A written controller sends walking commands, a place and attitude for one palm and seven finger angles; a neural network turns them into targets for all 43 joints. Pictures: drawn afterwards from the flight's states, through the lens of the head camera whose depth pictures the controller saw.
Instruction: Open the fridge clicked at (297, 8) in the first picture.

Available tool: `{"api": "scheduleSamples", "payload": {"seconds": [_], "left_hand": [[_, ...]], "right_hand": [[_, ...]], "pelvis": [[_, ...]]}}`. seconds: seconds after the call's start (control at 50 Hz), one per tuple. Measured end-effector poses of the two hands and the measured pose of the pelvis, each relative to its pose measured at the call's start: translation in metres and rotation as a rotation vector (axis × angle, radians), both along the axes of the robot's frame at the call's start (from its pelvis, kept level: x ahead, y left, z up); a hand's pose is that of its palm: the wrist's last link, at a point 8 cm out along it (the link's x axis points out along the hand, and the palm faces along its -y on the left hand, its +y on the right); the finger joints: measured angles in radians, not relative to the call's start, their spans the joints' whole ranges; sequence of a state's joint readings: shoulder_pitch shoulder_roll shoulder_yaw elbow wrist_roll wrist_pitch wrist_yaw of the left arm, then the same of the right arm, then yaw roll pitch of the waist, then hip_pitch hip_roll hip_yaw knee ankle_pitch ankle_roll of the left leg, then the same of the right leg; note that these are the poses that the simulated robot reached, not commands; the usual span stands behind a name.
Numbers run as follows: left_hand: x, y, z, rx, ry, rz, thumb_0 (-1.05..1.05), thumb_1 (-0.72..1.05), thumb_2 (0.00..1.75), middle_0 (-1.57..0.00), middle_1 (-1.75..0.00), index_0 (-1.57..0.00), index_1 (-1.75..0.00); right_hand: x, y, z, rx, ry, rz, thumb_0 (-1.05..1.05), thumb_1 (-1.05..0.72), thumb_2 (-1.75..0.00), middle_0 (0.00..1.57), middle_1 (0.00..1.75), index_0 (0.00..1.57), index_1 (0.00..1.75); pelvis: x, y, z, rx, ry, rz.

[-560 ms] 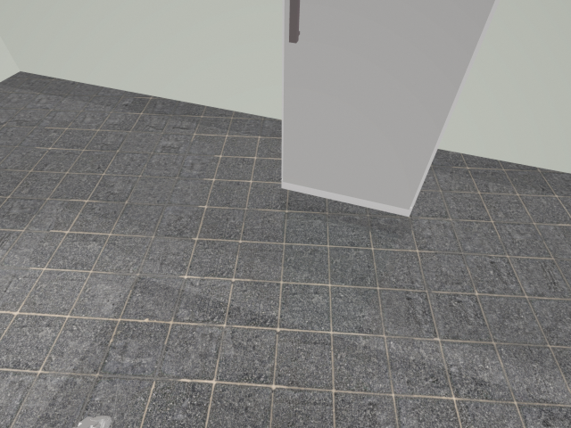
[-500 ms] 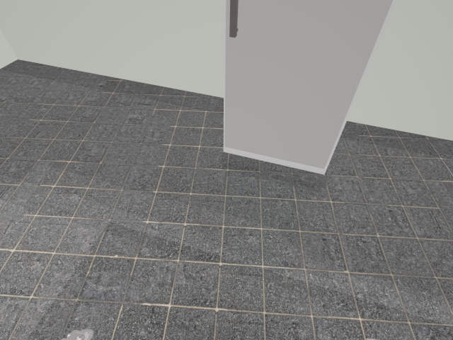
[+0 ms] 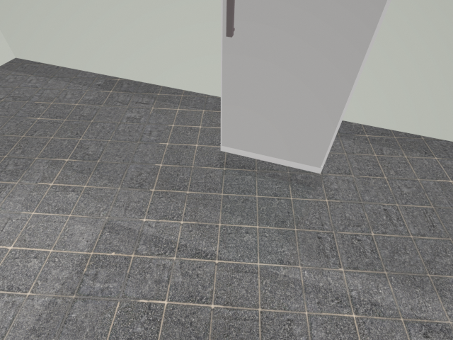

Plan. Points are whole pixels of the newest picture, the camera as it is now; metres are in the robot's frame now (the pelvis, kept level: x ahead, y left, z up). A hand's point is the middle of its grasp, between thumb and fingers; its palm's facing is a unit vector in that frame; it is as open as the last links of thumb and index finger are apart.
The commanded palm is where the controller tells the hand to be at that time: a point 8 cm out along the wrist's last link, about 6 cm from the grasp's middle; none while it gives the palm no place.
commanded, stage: stand and wait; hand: left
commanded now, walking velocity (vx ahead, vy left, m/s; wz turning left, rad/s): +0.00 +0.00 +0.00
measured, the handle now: out of the picture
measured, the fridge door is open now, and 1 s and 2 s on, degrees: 0 0 0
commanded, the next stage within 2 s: look at it before walking up in 0.26 s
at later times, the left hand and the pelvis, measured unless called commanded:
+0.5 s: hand out of the picture +0.06 +0.24 -0.15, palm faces -0.03 -0.94 -0.34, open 7.4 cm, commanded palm none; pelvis -0.01 +0.00 +0.00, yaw +0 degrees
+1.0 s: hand out of the picture +0.06 +0.25 -0.15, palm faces -0.03 -0.94 -0.34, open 7.4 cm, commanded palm none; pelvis +0.00 +0.00 +0.00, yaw +0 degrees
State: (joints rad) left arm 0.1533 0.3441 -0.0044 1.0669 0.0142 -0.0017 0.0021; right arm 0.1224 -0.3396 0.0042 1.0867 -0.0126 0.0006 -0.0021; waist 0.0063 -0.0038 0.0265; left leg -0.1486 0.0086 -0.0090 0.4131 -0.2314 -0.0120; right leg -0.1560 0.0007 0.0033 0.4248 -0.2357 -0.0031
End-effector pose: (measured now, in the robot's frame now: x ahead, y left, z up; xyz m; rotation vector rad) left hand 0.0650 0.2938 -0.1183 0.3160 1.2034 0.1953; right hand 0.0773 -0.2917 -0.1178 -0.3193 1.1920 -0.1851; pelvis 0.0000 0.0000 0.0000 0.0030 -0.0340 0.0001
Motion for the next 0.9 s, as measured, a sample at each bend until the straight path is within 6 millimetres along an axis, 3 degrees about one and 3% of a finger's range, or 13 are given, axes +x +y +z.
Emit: {"api": "scheduleSamples", "payload": {"seconds": [0.26, 0.9], "left_hand": [[-0.007, 0.0, 0.003, 0.007, 0.001, -0.002, 0.0, 0.9, 0.9, -0.2, -0.3, -0.2, -0.3], [-0.01, -0.001, 0.0, -0.006, 0.023, -0.004, 0.0, 0.9, 0.9, -0.2, -0.3, -0.2, -0.3]], "right_hand": [[-0.02, -0.002, -0.003, 0.01, 0.031, -0.012, 0.01, -0.9, -0.9, 0.2, 0.3, 0.21, 0.3], [-0.014, 0.001, 0.0, 0.006, 0.028, -0.009, 0.01, -0.9, -0.9, 0.2, 0.3, 0.21, 0.3]], "pelvis": [[-0.008, -0.002, 0.001, 0.0, -0.003, 0.0], [-0.006, 0.0, 0.003, -0.002, 0.006, -0.005]]}}
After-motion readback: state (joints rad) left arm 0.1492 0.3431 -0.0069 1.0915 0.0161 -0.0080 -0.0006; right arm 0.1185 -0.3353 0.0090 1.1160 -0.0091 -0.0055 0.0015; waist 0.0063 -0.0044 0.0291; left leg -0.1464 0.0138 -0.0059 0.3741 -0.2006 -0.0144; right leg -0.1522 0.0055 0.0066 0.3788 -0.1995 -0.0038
